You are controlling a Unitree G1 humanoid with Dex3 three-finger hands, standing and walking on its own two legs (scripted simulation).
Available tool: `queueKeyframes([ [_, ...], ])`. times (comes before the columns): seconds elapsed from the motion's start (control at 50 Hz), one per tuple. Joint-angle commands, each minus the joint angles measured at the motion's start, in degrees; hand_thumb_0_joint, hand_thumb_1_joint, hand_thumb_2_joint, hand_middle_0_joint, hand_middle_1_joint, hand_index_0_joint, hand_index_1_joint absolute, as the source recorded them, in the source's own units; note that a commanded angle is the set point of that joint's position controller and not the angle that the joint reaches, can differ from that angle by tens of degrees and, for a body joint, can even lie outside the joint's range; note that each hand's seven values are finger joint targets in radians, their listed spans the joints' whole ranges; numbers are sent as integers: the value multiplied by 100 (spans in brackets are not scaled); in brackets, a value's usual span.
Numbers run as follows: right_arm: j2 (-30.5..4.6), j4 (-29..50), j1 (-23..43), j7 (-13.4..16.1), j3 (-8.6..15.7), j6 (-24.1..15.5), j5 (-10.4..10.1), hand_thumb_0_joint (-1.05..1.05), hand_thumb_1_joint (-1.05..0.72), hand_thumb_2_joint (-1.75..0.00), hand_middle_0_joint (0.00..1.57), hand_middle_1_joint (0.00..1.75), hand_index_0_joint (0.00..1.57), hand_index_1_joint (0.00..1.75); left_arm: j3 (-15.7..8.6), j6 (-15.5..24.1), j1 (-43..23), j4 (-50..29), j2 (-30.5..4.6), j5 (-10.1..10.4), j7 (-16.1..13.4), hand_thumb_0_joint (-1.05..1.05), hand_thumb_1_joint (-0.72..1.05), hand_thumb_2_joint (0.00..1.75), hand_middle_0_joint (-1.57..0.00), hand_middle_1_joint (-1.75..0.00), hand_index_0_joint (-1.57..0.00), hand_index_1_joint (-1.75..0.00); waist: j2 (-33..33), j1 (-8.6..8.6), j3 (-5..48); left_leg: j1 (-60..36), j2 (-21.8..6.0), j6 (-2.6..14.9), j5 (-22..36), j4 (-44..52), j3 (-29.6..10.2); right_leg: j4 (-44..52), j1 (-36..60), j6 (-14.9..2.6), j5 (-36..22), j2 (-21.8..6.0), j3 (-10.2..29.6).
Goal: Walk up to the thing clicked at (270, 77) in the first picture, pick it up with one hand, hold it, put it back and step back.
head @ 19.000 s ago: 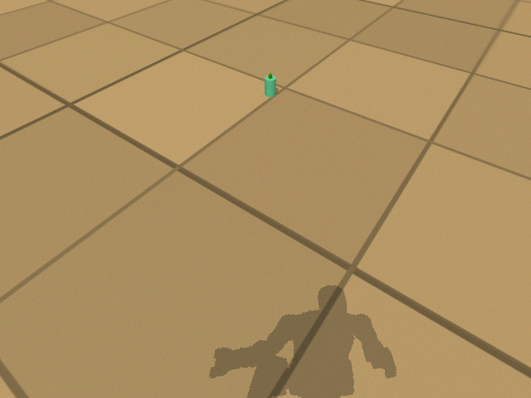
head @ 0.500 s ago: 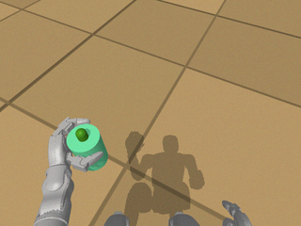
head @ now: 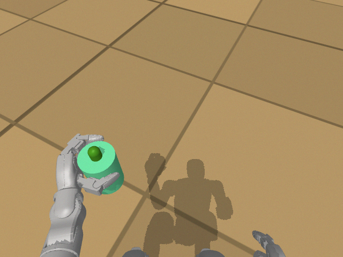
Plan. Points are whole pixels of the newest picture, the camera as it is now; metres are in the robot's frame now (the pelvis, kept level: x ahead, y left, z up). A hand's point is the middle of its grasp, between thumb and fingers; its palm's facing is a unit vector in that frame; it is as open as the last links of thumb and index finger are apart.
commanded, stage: hold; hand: left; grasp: from the side
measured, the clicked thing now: (101, 166) +0.33 +0.17 +0.01
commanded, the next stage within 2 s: none
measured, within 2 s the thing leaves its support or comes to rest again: neither
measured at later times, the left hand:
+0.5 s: hand (96, 163) +0.32 +0.17 +0.04, palm faces +0.17 -0.98 -0.05, open 11.1 cm
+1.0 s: hand (95, 167) +0.32 +0.17 +0.04, palm faces +0.18 -0.98 -0.04, open 11.1 cm
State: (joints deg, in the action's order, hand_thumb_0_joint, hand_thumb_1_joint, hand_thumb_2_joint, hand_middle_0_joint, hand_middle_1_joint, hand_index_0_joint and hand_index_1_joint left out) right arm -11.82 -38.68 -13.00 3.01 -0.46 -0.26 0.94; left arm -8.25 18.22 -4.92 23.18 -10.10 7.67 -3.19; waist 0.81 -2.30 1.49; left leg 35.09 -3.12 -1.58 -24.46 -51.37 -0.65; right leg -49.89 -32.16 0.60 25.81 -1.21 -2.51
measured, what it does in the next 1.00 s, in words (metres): stands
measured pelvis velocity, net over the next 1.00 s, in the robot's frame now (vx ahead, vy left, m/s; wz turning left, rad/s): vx -0.01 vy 0.00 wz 0.00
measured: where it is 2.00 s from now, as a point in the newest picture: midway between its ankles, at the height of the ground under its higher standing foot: outside the picture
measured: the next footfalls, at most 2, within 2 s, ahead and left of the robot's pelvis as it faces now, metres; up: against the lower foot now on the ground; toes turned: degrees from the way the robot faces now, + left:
none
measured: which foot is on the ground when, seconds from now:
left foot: down 0.00-1.00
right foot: down 0.00-1.00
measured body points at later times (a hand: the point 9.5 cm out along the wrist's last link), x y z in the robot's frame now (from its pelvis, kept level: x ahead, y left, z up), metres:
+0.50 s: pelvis +0.00 +0.01 +0.01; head +0.05 +0.01 +0.45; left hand +0.31 +0.22 +0.04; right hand +0.12 -0.23 -0.11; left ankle +0.01 +0.13 -0.69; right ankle -0.01 -0.13 -0.69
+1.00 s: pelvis -0.01 +0.00 +0.01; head +0.04 +0.01 +0.46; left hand +0.30 +0.22 +0.04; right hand +0.12 -0.24 -0.10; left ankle +0.01 +0.13 -0.69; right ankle -0.01 -0.13 -0.69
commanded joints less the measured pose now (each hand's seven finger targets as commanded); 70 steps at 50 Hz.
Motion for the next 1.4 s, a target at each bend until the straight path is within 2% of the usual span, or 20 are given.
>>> queueKeyframes([
  [0.0,-749,641,7,53,297,-212,-19,0,-93,-91,20,30,20,30,-401,873,-2170,-2298,-924,177,8,0,2,111,-116,-129,-118,-129,361,16,2193,-1337,246,147,1913,612,63,668,809,-44,-2277,188,47],
  [0.14,-792,604,-4,42,323,-258,-35,0,-93,-91,20,30,20,30,-391,823,-2234,-2457,-939,181,-49,0,4,112,-116,-130,-117,-130,408,40,2224,-1619,192,118,2070,741,13,717,803,-77,-2243,221,-14],
  [0.28,-688,604,30,48,262,-285,-17,0,-92,-91,20,30,20,30,-144,729,-2364,-2671,-706,152,-62,0,3,111,-114,-128,-115,-128,386,-5,2147,-1644,214,135,2134,797,49,842,944,-47,-2419,192,-1],
  [0.32,-709,568,78,37,281,-295,-23,0,-92,-91,20,30,20,30,-207,689,-2095,-2187,-706,103,-91,0,3,111,-115,-129,-116,-129,269,12,1794,-1492,195,120,1885,880,36,843,815,-63,-2152,206,-30],
  [0.42,-722,587,107,-23,302,-309,-9,0,-92,-90,20,30,20,30,-335,794,-2362,-2176,-816,97,-97,0,9,112,-114,-129,-116,-128,396,92,1901,-1472,187,81,1757,928,7,818,802,-100,-1961,208,-60],
  [0.44,-671,691,138,-14,278,-324,-3,0,-92,-90,20,30,20,30,-199,838,-2450,-2467,-710,83,-82,0,9,113,-114,-130,-116,-129,423,94,2138,-1590,208,87,1862,893,32,836,923,-82,-2106,191,-40],
  [0.48,-694,657,126,-4,281,-330,-20,0,-92,-91,20,30,20,30,-398,825,-2172,-2168,-815,105,-82,0,8,114,-116,-131,-118,-131,244,114,2072,-1506,224,120,1831,885,57,858,1021,-53,-2151,178,-9],
  [0.56,-710,661,122,-12,284,-361,-12,0,-93,-91,20,30,20,30,-126,884,-2436,-2563,-651,140,-34,0,6,113,-115,-130,-117,-130,361,11,2209,-1681,217,110,1902,877,54,862,974,-61,-2203,184,-3],
  [0.6,-692,604,105,-12,281,-353,-16,0,-93,-91,20,30,20,30,-261,855,-2074,-2279,-758,126,-49,0,6,113,-115,-130,-117,-130,349,67,2064,-1520,237,116,1838,866,64,868,1005,-53,-2149,173,7],
  [0.68,-640,683,212,23,242,-378,-31,0,-93,-91,20,30,20,30,-188,902,-2515,-2758,-734,130,-69,0,5,114,-115,-130,-116,-131,385,28,2142,-1594,251,132,1709,923,90,957,1027,-37,-2124,146,36],
  [0.72,-777,565,167,40,329,-368,-46,0,-93,-91,20,30,20,30,-414,791,-1897,-1940,-806,143,-68,0,2,112,-114,-129,-116,-129,117,31,1733,-1416,235,147,1469,974,70,992,889,-31,-1860,174,11],
  [0.8,-672,632,176,23,258,-381,-18,0,-93,-91,20,30,20,30,-86,906,-2387,-2448,-598,125,-36,0,7,114,-115,-130,-116,-130,355,-12,2020,-1647,225,117,1797,916,53,902,889,-52,-2126,173,-2],
  [0.84,-787,501,107,24,344,-373,-26,0,-92,-91,20,30,20,30,-401,835,-1921,-1803,-826,124,-28,0,7,115,-115,-130,-116,-131,130,33,1779,-1443,230,144,1703,908,60,950,877,-31,-2071,167,7],
  [0.86,-671,654,240,13,266,-405,-31,0,-92,-91,20,30,20,30,-134,926,-2558,-2483,-637,165,21,0,7,114,-114,-129,-115,-129,192,-15,1956,-1502,246,147,1668,914,73,969,938,-30,-2109,144,24],
  [0.96,-768,528,157,5,338,-415,-12,0,-92,-91,20,30,20,30,-276,889,-2061,-1994,-752,107,-1,0,4,114,-115,-130,-116,-130,250,43,1809,-1502,244,129,1543,948,70,951,860,-44,-1914,164,8],
  [1.02,-711,640,199,-11,297,-420,-31,0,-92,-91,20,30,20,30,-219,928,-2413,-2439,-720,131,-24,0,8,116,-116,-132,-117,-132,392,46,2191,-1743,222,106,1757,945,38,939,920,-65,-2043,177,-23],
  [1.16,-692,608,246,6,266,-399,-28,0,-92,-91,20,30,20,30,-414,933,-2436,-2238,-888,108,-50,0,4,115,-114,-130,-116,-130,332,100,1831,-1431,252,129,1437,999,83,995,928,-51,-1811,145,21],
  [1.32,-745,603,141,-11,304,-406,-35,0,-93,-91,20,30,20,30,-259,933,-2157,-1990,-714,178,82,0,6,117,-117,-133,-119,-133,240,37,1924,-1522,227,122,1592,962,40,935,888,-60,-1909,174,-7],
  [1.36,-691,687,209,-9,273,-437,-47,0,-93,-91,20,30,20,30,-144,994,-2522,-2409,-654,196,85,0,4,117,-117,-133,-118,-133,352,9,2135,-1668,243,121,1739,921,62,942,955,-51,-2088,158,10],
  [1.38,-713,712,232,18,283,-449,-59,0,-93,-91,20,30,20,30,-290,951,-2282,-2296,-739,204,60,0,3,117,-118,-134,-119,-134,231,58,2133,-1593,254,145,1705,913,71,974,1014,-36,-2084,146,17],
])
